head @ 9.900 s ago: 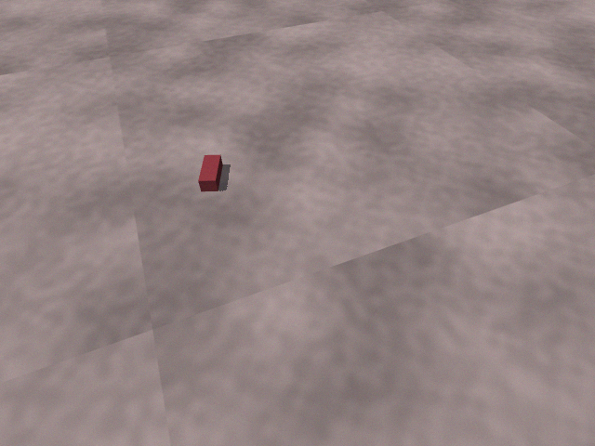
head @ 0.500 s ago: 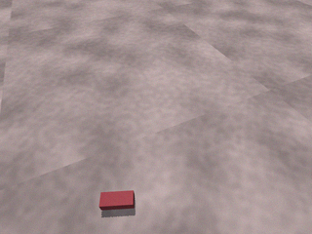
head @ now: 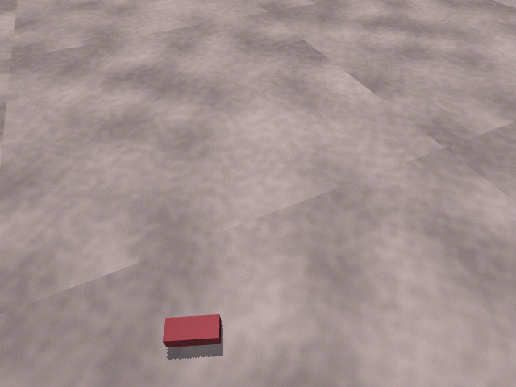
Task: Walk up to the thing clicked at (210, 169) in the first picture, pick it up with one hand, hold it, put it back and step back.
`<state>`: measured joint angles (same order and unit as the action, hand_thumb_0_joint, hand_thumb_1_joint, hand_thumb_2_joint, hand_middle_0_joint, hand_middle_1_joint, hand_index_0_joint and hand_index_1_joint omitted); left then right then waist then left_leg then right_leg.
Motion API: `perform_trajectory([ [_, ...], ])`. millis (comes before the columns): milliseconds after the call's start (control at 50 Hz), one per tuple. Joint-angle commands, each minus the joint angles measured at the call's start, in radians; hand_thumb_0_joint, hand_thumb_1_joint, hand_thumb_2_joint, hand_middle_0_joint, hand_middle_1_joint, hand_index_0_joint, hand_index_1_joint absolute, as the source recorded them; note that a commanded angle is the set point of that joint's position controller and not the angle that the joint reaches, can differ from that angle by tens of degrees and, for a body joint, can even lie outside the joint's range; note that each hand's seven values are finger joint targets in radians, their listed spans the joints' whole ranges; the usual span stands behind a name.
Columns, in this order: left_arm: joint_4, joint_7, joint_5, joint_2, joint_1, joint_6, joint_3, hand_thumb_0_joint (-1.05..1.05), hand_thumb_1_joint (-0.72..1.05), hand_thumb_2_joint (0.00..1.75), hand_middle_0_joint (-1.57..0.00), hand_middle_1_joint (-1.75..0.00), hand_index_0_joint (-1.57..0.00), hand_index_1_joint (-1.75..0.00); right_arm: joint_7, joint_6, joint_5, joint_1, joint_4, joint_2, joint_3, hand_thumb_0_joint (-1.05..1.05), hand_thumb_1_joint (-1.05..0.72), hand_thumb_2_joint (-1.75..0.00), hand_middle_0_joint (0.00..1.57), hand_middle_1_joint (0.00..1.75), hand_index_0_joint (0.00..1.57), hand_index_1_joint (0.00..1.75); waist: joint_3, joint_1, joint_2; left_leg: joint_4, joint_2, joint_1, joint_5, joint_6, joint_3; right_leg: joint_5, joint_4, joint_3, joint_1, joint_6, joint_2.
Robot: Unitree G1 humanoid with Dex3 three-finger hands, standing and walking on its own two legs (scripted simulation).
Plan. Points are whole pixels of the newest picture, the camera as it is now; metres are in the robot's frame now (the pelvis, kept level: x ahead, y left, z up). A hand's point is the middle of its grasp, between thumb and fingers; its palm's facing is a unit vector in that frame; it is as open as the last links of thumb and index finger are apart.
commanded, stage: stand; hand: left
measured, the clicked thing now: (193, 330) +0.47 +0.25 -0.75
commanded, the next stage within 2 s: walk up in 0.52 s
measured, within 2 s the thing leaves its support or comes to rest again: neither
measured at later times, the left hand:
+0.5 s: hand out of the picture +0.07 +0.26 -0.16, palm faces -0.04 -0.94 -0.35, open 7.4 cm
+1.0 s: hand out of the picture +0.11 +0.26 -0.16, palm faces -0.02 -0.93 -0.36, open 7.4 cm
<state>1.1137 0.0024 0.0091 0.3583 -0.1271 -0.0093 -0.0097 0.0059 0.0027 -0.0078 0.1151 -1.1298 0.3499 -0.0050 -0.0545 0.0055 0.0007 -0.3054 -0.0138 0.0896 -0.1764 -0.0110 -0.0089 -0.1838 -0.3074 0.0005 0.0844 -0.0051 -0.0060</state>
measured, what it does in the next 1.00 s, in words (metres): stands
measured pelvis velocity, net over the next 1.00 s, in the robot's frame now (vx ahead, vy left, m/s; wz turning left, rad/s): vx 0.04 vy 0.00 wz -0.02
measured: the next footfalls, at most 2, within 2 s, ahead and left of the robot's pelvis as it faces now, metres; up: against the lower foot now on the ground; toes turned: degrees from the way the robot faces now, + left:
right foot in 1.44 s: +0.13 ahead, -0.12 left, +0.00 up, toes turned +0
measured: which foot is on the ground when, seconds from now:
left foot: down 0.00-1.00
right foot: down 0.00-1.00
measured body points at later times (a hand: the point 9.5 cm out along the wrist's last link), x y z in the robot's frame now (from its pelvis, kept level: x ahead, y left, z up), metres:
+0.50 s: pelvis +0.00 +0.00 +0.00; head +0.01 +0.00 +0.45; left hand +0.08 +0.30 -0.13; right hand +0.07 -0.30 -0.13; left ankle +0.00 +0.13 -0.75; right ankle -0.01 -0.12 -0.75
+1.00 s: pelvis +0.04 +0.00 -0.01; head +0.05 +0.00 +0.44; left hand +0.12 +0.30 -0.14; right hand +0.11 -0.31 -0.14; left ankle +0.00 +0.12 -0.75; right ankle -0.01 -0.12 -0.75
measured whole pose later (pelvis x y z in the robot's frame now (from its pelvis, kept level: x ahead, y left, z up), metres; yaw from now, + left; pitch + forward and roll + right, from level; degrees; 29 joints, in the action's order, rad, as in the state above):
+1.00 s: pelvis +0.04 +0.00 -0.01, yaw -1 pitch -3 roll +0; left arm 1.04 0.01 0.01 0.36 -0.16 0.00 0.03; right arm 0.00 0.00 -0.01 0.17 -1.01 0.35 -0.04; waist -0.07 0.00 0.00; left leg -0.46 -0.02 0.09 -0.32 -0.01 -0.02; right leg -0.33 -0.47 0.02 0.10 0.00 0.00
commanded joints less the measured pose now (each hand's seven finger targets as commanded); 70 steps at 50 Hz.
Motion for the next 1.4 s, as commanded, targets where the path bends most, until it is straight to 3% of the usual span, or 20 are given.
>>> perform_trajectory([
  [0,-0.058,-0.015,-0.001,0.214,0.036,-0.022,0.047,0.0,0.9,0.9,-0.2,-0.3,-0.2,-0.3,-0.014,0.026,0.0,-0.025,0.053,0.208,-0.034,0.0,-0.9,-0.9,0.2,0.3,0.2,0.3,0.062,-0.001,0.002,0.046,-0.12,-0.011,0.144,0.025,0.093,0.148,0.044,0.098,0.011,0.031,-0.125],
  [480,-0.058,-0.014,0.001,0.211,0.029,-0.022,0.045,0.0,0.9,0.9,-0.2,-0.3,-0.2,-0.3,-0.015,0.028,0.0,-0.034,0.06,0.216,-0.038,0.0,-0.9,-0.9,0.2,0.3,0.2,0.3,0.077,-0.006,0.007,0.035,-0.124,-0.036,0.171,0.03,0.09,0.159,0.039,0.091,0.015,0.028,-0.125],
  [500,-0.067,-0.005,0.005,0.217,0.013,-0.023,0.072,0.0,0.9,0.9,-0.2,-0.3,-0.2,-0.3,-0.01,0.032,-0.011,-0.002,0.077,0.225,-0.056,0.0,-0.9,-0.9,0.2,0.3,0.2,0.3,0.113,-0.006,0.015,0.019,-0.091,-0.044,0.034,0.053,0.07,0.031,0.029,0.076,-0.006,0.039,-0.082],
  [520,-0.07,-0.003,0.01,0.218,0.015,-0.022,0.072,0.0,0.9,0.9,-0.2,-0.3,-0.2,-0.3,-0.008,0.031,-0.016,0.002,0.077,0.227,-0.059,0.0,-0.9,-0.9,0.2,0.3,0.2,0.3,0.086,-0.006,0.007,0.018,-0.09,-0.022,-0.041,0.061,0.07,-0.032,0.026,0.08,0.017,0.045,-0.084],
  [600,-0.085,0.001,0.012,0.208,0.014,-0.018,0.084,0.0,0.9,0.9,-0.2,-0.3,-0.2,-0.3,-0.006,0.032,-0.021,0.008,0.105,0.221,-0.065,0.0,-0.9,-0.9,0.2,0.3,0.2,0.3,-0.034,-0.014,-0.013,0.027,-0.092,0.08,-0.167,0.074,0.101,-0.152,0.01,0.099,0.091,0.06,-0.073],
  [760,-0.116,-0.003,0.002,0.216,-0.013,-0.026,0.088,0.0,0.9,0.9,-0.2,-0.3,-0.2,-0.3,-0.012,0.042,-0.011,0.04,0.153,0.217,-0.07,0.0,-0.9,-0.9,0.2,0.3,0.2,0.3,0.091,-0.007,0.001,-0.073,-0.096,-0.025,0.231,0.066,0.065,0.263,-0.07,0.091,-0.011,0.062,-0.088],
  [880,-0.134,-0.01,-0.002,0.209,-0.015,-0.018,0.085,0.0,0.9,0.9,-0.2,-0.3,-0.2,-0.3,-0.017,0.031,-0.006,0.051,0.175,0.227,-0.081,0.0,-0.9,-0.9,0.2,0.3,0.2,0.3,0.094,-0.004,-0.013,-0.113,-0.113,-0.057,0.305,0.088,0.066,0.282,-0.136,0.062,0.019,0.062,-0.069],
  [1000,-0.148,-0.013,-0.005,0.218,-0.016,-0.017,0.088,0.0,0.9,0.9,-0.2,-0.3,-0.2,-0.3,-0.019,0.024,-0.003,0.031,0.193,0.217,-0.084,0.0,-0.9,-0.9,0.2,0.3,0.2,0.3,0.07,-0.009,-0.003,-0.159,-0.094,-0.015,0.275,0.079,0.038,0.314,-0.155,0.084,0.007,0.08,-0.076],
  [1060,-0.15,-0.017,-0.003,0.242,-0.044,-0.018,0.096,0.0,0.9,0.9,-0.2,-0.3,-0.2,-0.3,-0.019,0.022,-0.006,-0.002,0.207,0.207,-0.082,0.0,-0.9,-0.9,0.2,0.3,0.2,0.3,0.069,-0.026,0.039,-0.22,-0.064,0.064,0.22,0.064,0.002,0.364,-0.133,0.139,-0.058,0.112,-0.12],
  [1140,-0.17,-0.019,0.002,0.266,-0.028,-0.018,0.103,0.0,0.9,0.9,-0.2,-0.3,-0.2,-0.3,-0.016,0.023,-0.01,-0.003,0.216,0.178,-0.075,0.0,-0.9,-0.9,0.2,0.3,0.2,0.3,0.03,-0.027,0.105,-0.267,-0.008,0.147,-0.043,0.047,-0.024,0.381,-0.098,0.227,-0.066,0.187,-0.216],
  [1160,-0.18,-0.018,0.005,0.264,-0.012,-0.016,0.1,0.0,0.9,0.9,-0.2,-0.3,-0.2,-0.3,-0.014,0.026,-0.013,0.003,0.214,0.175,-0.077,0.0,-0.9,-0.9,0.2,0.3,0.2,0.3,0.016,-0.014,0.114,-0.204,-0.008,0.14,-0.115,0.054,-0.019,0.377,-0.107,0.218,-0.05,0.185,-0.216],
  [1180,-0.191,-0.016,0.005,0.26,0.011,-0.013,0.1,0.0,0.9,0.9,-0.2,-0.3,-0.2,-0.3,-0.013,0.032,-0.014,0.034,0.205,0.189,-0.081,0.0,-0.9,-0.9,0.2,0.3,0.2,0.3,0.019,0.003,0.088,-0.146,-0.029,0.065,0.003,0.061,-0.005,0.325,-0.133,0.178,0.011,0.16,-0.189],
  [1200,-0.211,-0.013,0.0,0.24,0.054,-0.012,0.094,0.0,0.9,0.9,-0.2,-0.3,-0.2,-0.3,-0.014,0.04,-0.018,0.092,0.186,0.211,-0.09,0.0,-0.9,-0.9,0.2,0.3,0.2,0.3,0.037,0.034,0.044,-0.093,-0.074,-0.06,0.2,0.075,0.033,0.321,-0.214,0.111,0.091,0.11,-0.128],
  [1220,-0.223,-0.011,-0.009,0.201,0.073,-0.011,0.088,0.0,0.9,0.9,-0.2,-0.3,-0.2,-0.3,-0.017,0.045,-0.02,0.14,0.171,0.259,-0.107,0.0,-0.9,-0.9,0.2,0.3,0.2,0.3,0.063,0.051,-0.045,-0.068,-0.156,-0.187,0.4,0.117,0.134,0.269,-0.344,0.03,0.199,0.058,-0.033],
  [1240,-0.224,-0.011,-0.009,0.171,0.08,-0.008,0.082,0.0,0.9,0.9,-0.2,-0.3,-0.2,-0.3,-0.019,0.047,-0.011,0.158,0.17,0.292,-0.116,0.0,-0.9,-0.9,0.2,0.3,0.2,0.3,0.05,0.062,-0.125,-0.067,-0.261,-0.263,0.588,0.192,0.222,-0.016,-0.446,-0.024,0.304,0.03,0.033],
  [1260,-0.221,-0.014,-0.006,0.168,0.089,-0.003,0.082,0.0,0.9,0.9,-0.2,-0.3,-0.2,-0.3,-0.021,0.051,-0.009,0.159,0.176,0.288,-0.116,0.0,-0.9,-0.9,0.2,0.3,0.2,0.3,0.018,0.056,-0.156,-0.047,-0.343,-0.231,0.657,0.261,0.287,-0.387,-0.506,0.004,0.349,0.034,0.031],
  [1300,-0.235,-0.008,-0.008,0.18,0.076,-0.004,0.088,0.0,0.9,0.9,-0.2,-0.3,-0.2,-0.3,-0.025,0.049,-0.013,0.135,0.199,0.294,-0.116,0.0,-0.9,-0.9,0.2,0.3,0.2,0.3,-0.029,0.037,-0.144,-0.034,-0.313,-0.176,0.561,0.257,0.234,-0.414,-0.508,0.045,0.367,0.049,0.0],
  [1320,-0.232,-0.003,-0.009,0.174,0.062,-0.004,0.086,0.0,0.9,0.9,-0.2,-0.3,-0.2,-0.3,-0.028,0.048,-0.018,0.113,0.207,0.281,-0.108,0.0,-0.9,-0.9,0.2,0.3,0.2,0.3,-0.032,0.023,-0.143,-0.057,-0.278,-0.176,0.578,0.229,0.194,-0.376,-0.44,0.047,0.354,0.046,-0.02],
  [1340,-0.226,0.0,-0.011,0.168,0.04,-0.008,0.085,0.0,0.9,0.9,-0.2,-0.3,-0.2,-0.3,-0.029,0.047,-0.016,0.076,0.223,0.268,-0.103,0.0,-0.9,-0.9,0.2,0.3,0.2,0.3,-0.019,0.007,-0.171,-0.07,-0.255,-0.147,0.536,0.201,0.155,-0.299,-0.355,0.023,0.3,0.045,-0.039],
  [1380,-0.188,0.001,0.0,0.156,-0.016,-0.014,0.089,0.0,0.9,0.9,-0.2,-0.3,-0.2,-0.3,-0.028,0.035,-0.007,0.005,0.242,0.238,-0.086,0.0,-0.9,-0.9,0.2,0.3,0.2,0.3,0.04,-0.027,-0.137,-0.161,-0.167,-0.048,0.5,0.131,0.055,-0.071,-0.146,-0.028,0.101,0.038,-0.009],
])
